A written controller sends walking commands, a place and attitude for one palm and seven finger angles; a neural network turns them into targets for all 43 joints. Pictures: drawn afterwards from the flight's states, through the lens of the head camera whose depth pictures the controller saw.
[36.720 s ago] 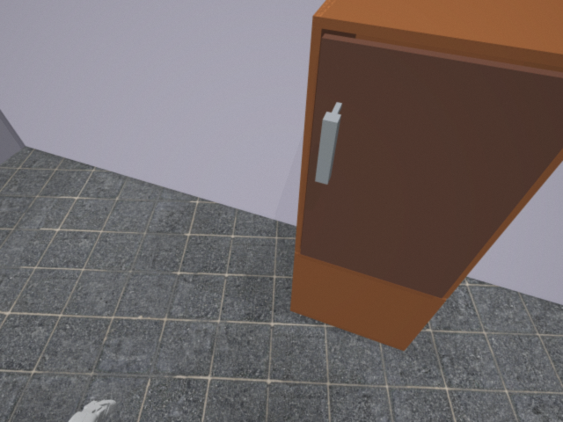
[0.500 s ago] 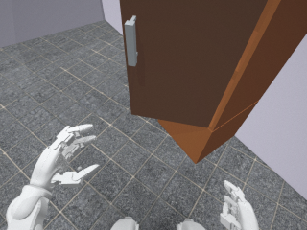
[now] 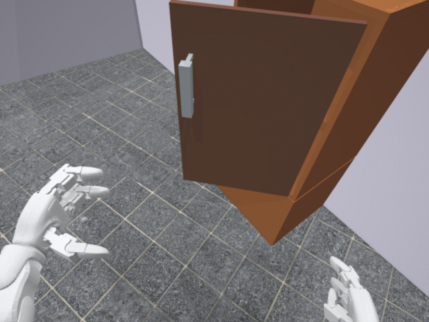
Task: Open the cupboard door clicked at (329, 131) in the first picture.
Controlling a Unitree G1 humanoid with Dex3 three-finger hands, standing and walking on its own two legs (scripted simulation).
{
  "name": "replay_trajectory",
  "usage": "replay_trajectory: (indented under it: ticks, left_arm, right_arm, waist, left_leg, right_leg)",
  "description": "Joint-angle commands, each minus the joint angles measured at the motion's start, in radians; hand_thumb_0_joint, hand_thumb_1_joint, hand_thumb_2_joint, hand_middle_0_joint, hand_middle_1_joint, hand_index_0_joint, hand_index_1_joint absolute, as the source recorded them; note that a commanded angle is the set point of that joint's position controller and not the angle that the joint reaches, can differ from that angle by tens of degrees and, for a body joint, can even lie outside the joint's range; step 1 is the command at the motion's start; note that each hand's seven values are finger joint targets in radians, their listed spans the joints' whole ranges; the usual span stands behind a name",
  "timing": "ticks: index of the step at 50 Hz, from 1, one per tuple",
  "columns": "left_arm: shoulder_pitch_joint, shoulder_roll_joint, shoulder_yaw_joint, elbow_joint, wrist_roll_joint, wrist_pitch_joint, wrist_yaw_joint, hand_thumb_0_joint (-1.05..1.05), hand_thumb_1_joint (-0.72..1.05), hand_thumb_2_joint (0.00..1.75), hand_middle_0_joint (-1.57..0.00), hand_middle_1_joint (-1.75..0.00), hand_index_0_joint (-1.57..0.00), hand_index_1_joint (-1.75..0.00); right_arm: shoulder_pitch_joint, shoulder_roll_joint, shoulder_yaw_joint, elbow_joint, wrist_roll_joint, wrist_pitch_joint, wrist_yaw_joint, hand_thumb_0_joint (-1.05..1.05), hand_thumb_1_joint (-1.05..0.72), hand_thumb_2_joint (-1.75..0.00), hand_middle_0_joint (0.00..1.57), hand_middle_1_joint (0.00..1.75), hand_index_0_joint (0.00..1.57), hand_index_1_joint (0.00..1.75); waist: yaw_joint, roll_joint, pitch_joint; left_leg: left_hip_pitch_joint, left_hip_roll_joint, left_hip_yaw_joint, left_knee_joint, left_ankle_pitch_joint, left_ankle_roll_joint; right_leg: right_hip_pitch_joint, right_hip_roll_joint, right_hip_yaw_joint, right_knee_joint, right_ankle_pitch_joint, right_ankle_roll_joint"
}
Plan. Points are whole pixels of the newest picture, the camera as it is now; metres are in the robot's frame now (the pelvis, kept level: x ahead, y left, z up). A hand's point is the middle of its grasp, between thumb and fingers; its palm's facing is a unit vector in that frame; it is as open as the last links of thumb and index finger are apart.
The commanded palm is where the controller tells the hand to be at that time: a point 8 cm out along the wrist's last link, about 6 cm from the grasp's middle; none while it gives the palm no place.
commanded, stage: raise the hand with hooked fingers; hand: left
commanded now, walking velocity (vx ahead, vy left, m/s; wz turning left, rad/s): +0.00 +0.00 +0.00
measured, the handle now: (188, 86) +0.61 +0.11 +0.12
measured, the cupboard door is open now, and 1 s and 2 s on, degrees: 43 43 43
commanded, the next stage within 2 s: move the hooked fingers beside the handle in 0.92 s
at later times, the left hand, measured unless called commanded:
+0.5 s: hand (74, 172) +0.31 +0.25 +0.14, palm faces -0.05 -1.00 -0.06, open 13.9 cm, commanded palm +0.27 +0.30 +0.14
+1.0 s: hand (80, 179) +0.30 +0.24 +0.14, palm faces -0.06 -1.00 -0.04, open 13.9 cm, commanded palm +0.27 +0.29 +0.14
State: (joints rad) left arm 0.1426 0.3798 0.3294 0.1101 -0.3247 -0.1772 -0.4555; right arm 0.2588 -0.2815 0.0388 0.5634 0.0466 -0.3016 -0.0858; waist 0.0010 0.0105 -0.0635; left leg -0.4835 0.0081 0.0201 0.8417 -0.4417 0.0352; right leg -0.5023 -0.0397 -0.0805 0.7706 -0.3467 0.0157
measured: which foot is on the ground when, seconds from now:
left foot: down 0.00-1.00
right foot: down 0.00-1.00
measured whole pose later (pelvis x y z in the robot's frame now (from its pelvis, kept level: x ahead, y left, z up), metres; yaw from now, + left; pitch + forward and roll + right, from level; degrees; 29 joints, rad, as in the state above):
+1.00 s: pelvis +0.01 -0.03 +0.02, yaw +0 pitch +3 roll +0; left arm -0.13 0.46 0.44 0.42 -0.35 -0.09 -0.59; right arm 0.27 -0.29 0.06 0.58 0.06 -0.23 -0.10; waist 0.01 0.03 -0.04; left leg -0.34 0.02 0.02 0.66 -0.36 0.00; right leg -0.39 -0.02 -0.08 0.64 -0.30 -0.02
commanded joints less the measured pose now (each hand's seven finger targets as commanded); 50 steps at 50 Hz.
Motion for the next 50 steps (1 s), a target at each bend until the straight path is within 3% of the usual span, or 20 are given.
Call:
replay_trajectory:
  ticks: [1,3,6,8,9,11,14,19,21,23,25,30,35,36,42,50]
  left_arm:
    - [-0.197,0.209,0.134,-0.147,-0.053,-0.024,-0.013,0.00,-0.50,0.30,-0.30,-1.20,-0.30,-1.20]
    - [-0.224,0.201,0.117,-0.086,-0.046,0.009,-0.031,0.00,-0.50,0.30,-0.30,-1.20,-0.30,-1.20]
    - [-0.318,0.233,0.116,-0.088,-0.040,0.034,-0.062,0.00,-0.50,0.30,-0.30,-1.20,-0.30,-1.20]
    - [-0.362,0.276,0.149,-0.117,-0.038,0.031,-0.069,0.00,-0.50,0.30,-0.30,-1.20,-0.30,-1.20]
    - [-0.373,0.305,0.169,-0.120,-0.041,0.027,-0.072,0.00,-0.50,0.30,-0.30,-1.20,-0.30,-1.20]
    - [-0.414,0.320,0.182,-0.113,-0.044,0.014,-0.076,0.00,-0.50,0.30,-0.30,-1.20,-0.30,-1.20]
    - [-0.439,0.360,0.228,-0.040,-0.058,0.007,-0.083,0.00,-0.50,0.30,-0.30,-1.20,-0.30,-1.20]
    - [-0.515,0.372,0.218,0.072,-0.063,0.039,-0.127,0.00,-0.50,0.30,-0.30,-1.20,-0.30,-1.20]
    - [-0.538,0.382,0.209,0.081,-0.057,0.052,-0.140,0.00,-0.50,0.30,-0.30,-1.20,-0.30,-1.20]
    - [-0.491,0.344,0.183,0.101,-0.058,0.059,-0.153,0.00,-0.50,0.30,-0.30,-1.20,-0.30,-1.20]
    - [-0.451,0.346,0.195,0.121,-0.067,0.060,-0.163,0.00,-0.50,0.30,-0.30,-1.20,-0.30,-1.20]
    - [-0.472,0.397,0.259,0.090,-0.079,0.034,-0.144,0.00,-0.50,0.30,-0.30,-1.20,-0.30,-1.20]
    - [-0.524,0.410,0.262,0.001,-0.064,-0.006,-0.109,0.00,-0.50,0.30,-0.30,-1.20,-0.30,-1.20]
    - [-0.511,0.391,0.251,0.000,-0.063,-0.011,-0.107,0.00,-0.50,0.30,-0.30,-1.20,-0.30,-1.20]
    - [-0.499,0.356,0.213,0.097,-0.058,0.016,-0.124,0.00,-0.50,0.30,-0.30,-1.20,-0.30,-1.20]
    - [-0.534,0.367,0.212,0.086,-0.063,0.016,-0.134,0.00,-0.50,0.30,-0.30,-1.20,-0.30,-1.20]
  right_arm:
    - [-0.046,-0.134,-0.043,-0.140,0.006,-0.030,-0.010,0.00,-0.90,-0.90,0.20,0.30,0.20,0.30]
    - [-0.049,-0.138,-0.041,-0.142,0.012,-0.019,-0.015,0.00,-0.90,-0.90,0.20,0.30,0.20,0.30]
    - [-0.049,-0.138,-0.038,-0.150,0.014,-0.008,-0.018,0.00,-0.90,-0.90,0.20,0.30,0.20,0.30]
    - [-0.048,-0.137,-0.039,-0.153,0.011,-0.008,-0.022,0.00,-0.90,-0.90,0.20,0.30,0.20,0.30]
    - [-0.050,-0.138,-0.035,-0.149,0.007,-0.005,-0.022,0.00,-0.90,-0.90,0.20,0.30,0.20,0.30]
    - [-0.054,-0.133,-0.029,-0.146,0.008,0.001,-0.026,0.00,-0.90,-0.90,0.20,0.30,0.20,0.30]
    - [-0.053,-0.137,-0.028,-0.133,0.008,0.007,-0.031,0.00,-0.90,-0.90,0.20,0.30,0.20,0.30]
    - [-0.056,-0.142,-0.025,-0.124,0.015,0.023,-0.037,0.00,-0.90,-0.90,0.20,0.30,0.20,0.30]
    - [-0.050,-0.142,-0.028,-0.124,0.018,0.024,-0.038,0.00,-0.90,-0.90,0.20,0.30,0.20,0.30]
    - [-0.045,-0.141,-0.032,-0.130,0.019,0.022,-0.033,0.00,-0.90,-0.90,0.20,0.30,0.20,0.30]
    - [-0.042,-0.145,-0.035,-0.134,0.016,0.021,-0.024,0.00,-0.90,-0.90,0.20,0.30,0.20,0.30]
    - [-0.048,-0.148,-0.042,-0.141,0.013,0.023,-0.016,0.00,-0.90,-0.90,0.20,0.30,0.20,0.30]
    - [-0.046,-0.138,-0.040,-0.143,0.008,0.018,-0.020,0.00,-0.90,-0.90,0.20,0.30,0.20,0.30]
    - [-0.045,-0.133,-0.041,-0.142,0.010,0.017,-0.023,0.00,-0.90,-0.90,0.20,0.30,0.20,0.30]
    - [-0.044,-0.142,-0.039,-0.125,0.017,0.021,-0.034,0.00,-0.90,-0.90,0.20,0.30,0.20,0.30]
    - [-0.057,-0.139,-0.034,-0.136,0.017,0.021,-0.032,0.00,-0.90,-0.90,0.20,0.30,0.20,0.30]
  waist:
    - [0.014,0.092,-0.132]
    - [0.006,0.066,-0.097]
    - [0.003,0.083,-0.129]
    - [0.008,0.084,-0.195]
    - [0.015,0.110,-0.192]
    - [0.011,0.102,-0.196]
    - [0.014,0.046,-0.166]
    - [0.014,0.075,-0.151]
    - [0.011,0.080,-0.180]
    - [0.012,0.065,-0.186]
    - [0.021,0.017,-0.189]
    - [0.029,-0.004,-0.188]
    - [0.031,0.091,-0.234]
    - [0.025,0.110,-0.235]
    - [0.008,0.053,-0.146]
    - [0.016,0.045,-0.170]
  left_leg:
    - [0.099,0.006,-0.073,-0.200,0.355,-0.040]
    - [0.082,0.005,-0.069,-0.211,0.304,-0.034]
    - [0.122,0.000,-0.062,-0.221,0.322,-0.028]
    - [0.159,-0.002,-0.063,-0.217,0.362,-0.024]
    - [0.166,-0.007,-0.058,-0.212,0.375,-0.025]
    - [0.176,-0.005,-0.061,-0.227,0.362,-0.025]
    - [0.161,-0.009,-0.057,-0.234,0.344,-0.020]
    - [0.155,-0.015,-0.043,-0.250,0.326,-0.016]
    - [0.176,-0.017,-0.041,-0.255,0.350,-0.011]
    - [0.179,-0.017,-0.036,-0.251,0.366,-0.010]
    - [0.162,-0.017,-0.033,-0.247,0.387,-0.008]
    - [0.134,-0.020,-0.021,-0.245,0.357,-0.007]
    - [0.173,-0.018,-0.015,-0.251,0.373,-0.006]
    - [0.185,-0.019,-0.012,-0.251,0.373,-0.005]
    - [0.155,-0.016,-0.016,-0.266,0.311,-0.006]
    - [0.170,-0.018,-0.026,-0.274,0.300,-0.008]
  right_leg:
    - [0.120,0.059,-0.010,-0.091,0.218,-0.045]
    - [0.110,0.058,-0.008,-0.110,0.188,-0.042]
    - [0.140,0.058,0.003,-0.131,0.212,-0.044]
    - [0.169,0.056,0.010,-0.135,0.249,-0.043]
    - [0.184,0.061,0.016,-0.139,0.262,-0.048]
    - [0.191,0.061,0.014,-0.151,0.250,-0.048]
    - [0.209,0.063,0.020,-0.174,0.248,-0.048]
    - [0.229,0.049,0.037,-0.198,0.249,-0.046]
    - [0.237,0.045,0.040,-0.202,0.278,-0.042]
    - [0.239,0.042,0.039,-0.200,0.298,-0.039]
    - [0.256,0.041,0.044,-0.195,0.334,-0.038]
    - [0.266,0.034,0.069,-0.204,0.310,-0.033]
    - [0.290,0.035,0.071,-0.196,0.325,-0.037]
    - [0.287,0.035,0.074,-0.200,0.326,-0.037]
    - [0.237,0.037,0.068,-0.224,0.267,-0.031]
    - [0.243,0.042,0.061,-0.224,0.235,-0.036]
